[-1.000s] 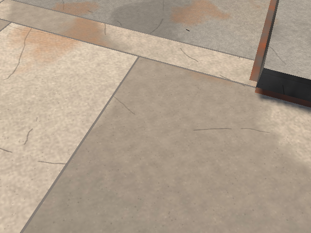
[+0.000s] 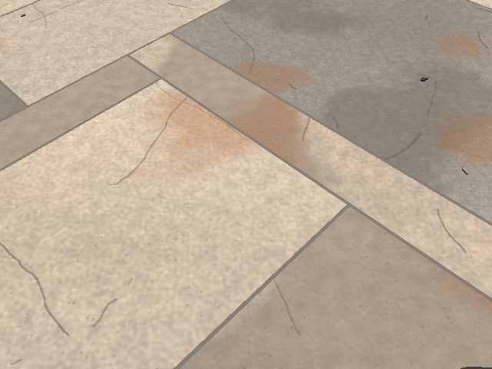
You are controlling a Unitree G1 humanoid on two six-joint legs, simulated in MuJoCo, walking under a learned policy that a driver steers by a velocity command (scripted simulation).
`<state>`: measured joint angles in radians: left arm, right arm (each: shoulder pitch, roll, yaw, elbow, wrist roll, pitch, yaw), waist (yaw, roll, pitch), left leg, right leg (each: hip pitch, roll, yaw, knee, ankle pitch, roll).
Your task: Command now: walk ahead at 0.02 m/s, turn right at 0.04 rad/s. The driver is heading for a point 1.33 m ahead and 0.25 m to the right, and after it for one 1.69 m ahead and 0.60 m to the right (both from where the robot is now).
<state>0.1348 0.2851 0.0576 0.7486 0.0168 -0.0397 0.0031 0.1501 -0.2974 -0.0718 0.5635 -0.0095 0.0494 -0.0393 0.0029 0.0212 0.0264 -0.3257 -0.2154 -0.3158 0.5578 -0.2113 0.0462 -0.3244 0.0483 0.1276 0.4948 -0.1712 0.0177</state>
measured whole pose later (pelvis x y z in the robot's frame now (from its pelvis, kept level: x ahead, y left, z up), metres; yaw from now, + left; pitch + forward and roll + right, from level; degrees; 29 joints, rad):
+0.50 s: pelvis +0.02 +0.01 +0.01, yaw -20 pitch +1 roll +0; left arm 0.18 0.35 0.11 0.66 -0.03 0.05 0.04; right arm 0.18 -0.28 -0.08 0.68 -0.03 -0.01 -0.01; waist 0.01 -0.03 0.03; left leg -0.21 -0.07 -0.09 0.43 -0.24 0.04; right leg -0.47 0.17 0.28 0.91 -0.45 0.04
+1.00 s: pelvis +0.04 -0.02 +0.01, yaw -7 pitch +2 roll +0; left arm 0.29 0.27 0.07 0.71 0.00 -0.07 0.03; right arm 0.28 -0.35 -0.10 0.69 0.03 0.00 0.00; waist 0.02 0.04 -0.02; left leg -0.63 0.04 -0.06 1.15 -0.25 -0.02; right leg -0.06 0.01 -0.03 0.31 -0.28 -0.02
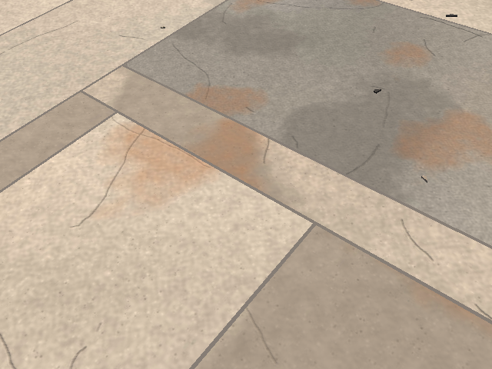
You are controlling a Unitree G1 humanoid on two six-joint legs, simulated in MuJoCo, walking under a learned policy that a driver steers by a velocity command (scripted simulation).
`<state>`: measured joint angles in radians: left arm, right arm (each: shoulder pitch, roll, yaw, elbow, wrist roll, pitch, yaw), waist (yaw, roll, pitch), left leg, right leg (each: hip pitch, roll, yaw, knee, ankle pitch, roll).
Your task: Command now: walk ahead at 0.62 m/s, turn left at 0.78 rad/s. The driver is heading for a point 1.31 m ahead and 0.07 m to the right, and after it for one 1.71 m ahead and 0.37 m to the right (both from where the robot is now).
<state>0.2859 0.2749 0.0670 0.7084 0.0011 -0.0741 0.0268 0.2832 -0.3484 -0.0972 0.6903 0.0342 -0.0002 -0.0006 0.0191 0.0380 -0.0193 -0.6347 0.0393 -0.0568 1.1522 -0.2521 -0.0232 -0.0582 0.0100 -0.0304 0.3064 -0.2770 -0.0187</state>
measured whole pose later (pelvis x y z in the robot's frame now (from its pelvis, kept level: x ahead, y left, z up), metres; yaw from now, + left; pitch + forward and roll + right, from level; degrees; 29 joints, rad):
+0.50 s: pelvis +0.29 +0.13 -0.01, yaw +0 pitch +1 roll +0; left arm 0.33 0.28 0.06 0.85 0.01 -0.02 -0.05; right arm 0.34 -0.26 -0.04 0.80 -0.03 -0.07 0.02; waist 0.01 -0.03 0.02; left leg -0.15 0.02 0.18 0.44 -0.31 0.04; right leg -0.58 -0.10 0.02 1.26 -0.18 -0.09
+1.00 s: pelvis +0.72 +0.08 -0.02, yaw -25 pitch +0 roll -1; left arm 0.47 0.30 0.07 0.90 0.01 -0.05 0.00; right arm 0.03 -0.21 0.03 0.62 -0.07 -0.07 0.01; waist 0.06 0.00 0.04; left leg -0.67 0.15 -0.12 1.11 -0.24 -0.05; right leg -0.11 0.24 0.05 0.42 -0.30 -0.21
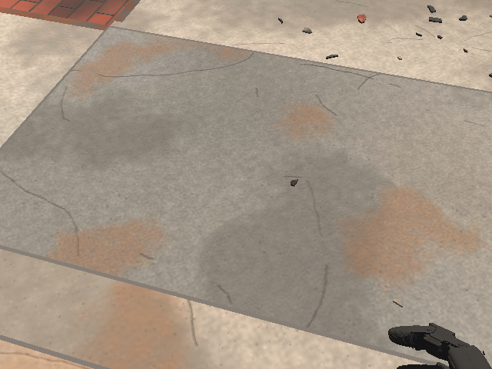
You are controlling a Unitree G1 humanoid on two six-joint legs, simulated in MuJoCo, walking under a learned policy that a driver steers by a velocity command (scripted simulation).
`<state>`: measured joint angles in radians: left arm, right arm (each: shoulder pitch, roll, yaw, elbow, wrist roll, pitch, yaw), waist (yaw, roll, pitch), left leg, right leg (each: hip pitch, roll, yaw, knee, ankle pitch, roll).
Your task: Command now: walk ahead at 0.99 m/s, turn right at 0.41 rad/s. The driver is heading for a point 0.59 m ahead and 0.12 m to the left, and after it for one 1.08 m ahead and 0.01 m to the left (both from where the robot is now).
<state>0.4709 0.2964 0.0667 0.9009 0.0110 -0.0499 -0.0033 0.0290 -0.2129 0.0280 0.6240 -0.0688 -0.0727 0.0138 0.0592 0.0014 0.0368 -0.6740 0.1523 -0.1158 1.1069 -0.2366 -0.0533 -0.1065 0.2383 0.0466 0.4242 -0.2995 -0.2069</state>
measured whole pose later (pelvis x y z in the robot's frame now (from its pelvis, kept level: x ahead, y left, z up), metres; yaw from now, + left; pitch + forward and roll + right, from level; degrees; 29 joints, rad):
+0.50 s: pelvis +0.48 +0.11 +0.01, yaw +10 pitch +0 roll +2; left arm 0.02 0.24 -0.04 0.66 0.04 -0.10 -0.03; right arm 0.52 -0.27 -0.04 0.94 0.01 -0.09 0.02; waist -0.07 -0.03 0.06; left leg -0.02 -0.18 -0.07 0.26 -0.24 0.13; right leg -0.70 -0.09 0.04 0.80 -0.03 -0.02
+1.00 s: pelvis +0.77 +0.14 +0.01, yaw -12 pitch +3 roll +1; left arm 0.28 0.32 0.07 0.67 -0.04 0.04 0.05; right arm 0.00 -0.28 -0.02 0.61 -0.01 -0.03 -0.04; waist 0.06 0.03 0.04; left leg -0.62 -0.07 -0.26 0.76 -0.21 -0.10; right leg -0.35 0.23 0.32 0.46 -0.11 -0.08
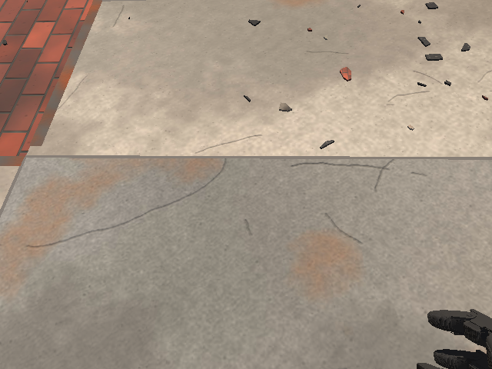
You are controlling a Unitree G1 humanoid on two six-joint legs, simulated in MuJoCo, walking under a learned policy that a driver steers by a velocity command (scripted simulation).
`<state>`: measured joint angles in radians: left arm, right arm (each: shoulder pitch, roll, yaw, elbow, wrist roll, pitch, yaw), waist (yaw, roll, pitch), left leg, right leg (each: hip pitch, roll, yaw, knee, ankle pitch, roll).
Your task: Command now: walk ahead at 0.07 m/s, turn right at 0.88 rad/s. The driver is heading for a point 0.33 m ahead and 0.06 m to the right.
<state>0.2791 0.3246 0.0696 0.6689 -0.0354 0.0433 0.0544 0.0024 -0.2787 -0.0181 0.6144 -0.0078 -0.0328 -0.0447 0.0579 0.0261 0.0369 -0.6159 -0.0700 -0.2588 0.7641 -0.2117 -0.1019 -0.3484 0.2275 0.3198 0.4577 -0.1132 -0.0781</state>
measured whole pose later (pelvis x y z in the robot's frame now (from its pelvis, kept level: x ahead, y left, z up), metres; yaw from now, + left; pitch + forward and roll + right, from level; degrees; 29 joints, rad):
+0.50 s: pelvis +0.07 +0.06 +0.00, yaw -29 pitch +2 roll +1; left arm 0.20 0.32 0.08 0.58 -0.02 0.07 0.01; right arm 0.13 -0.27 -0.06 0.69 -0.02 0.02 -0.03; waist -0.01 -0.02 0.08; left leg -0.24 0.04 0.16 0.39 -0.17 0.02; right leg -0.55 -0.10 0.02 0.98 -0.32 0.11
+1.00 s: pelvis +0.05 +0.00 +0.00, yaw -25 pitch +1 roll -1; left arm 0.09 0.22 0.04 0.68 0.03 0.02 0.05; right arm 0.25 -0.29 -0.08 0.71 0.02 0.08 0.00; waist -0.04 0.02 0.04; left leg -0.49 0.09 0.06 0.96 -0.39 -0.10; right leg -0.19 -0.05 -0.23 0.46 -0.28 -0.03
